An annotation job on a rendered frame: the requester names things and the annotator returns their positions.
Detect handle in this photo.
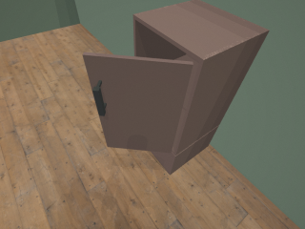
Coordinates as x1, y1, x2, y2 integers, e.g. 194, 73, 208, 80
92, 80, 107, 116

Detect cupboard door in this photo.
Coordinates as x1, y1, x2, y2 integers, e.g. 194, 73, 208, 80
82, 52, 193, 154

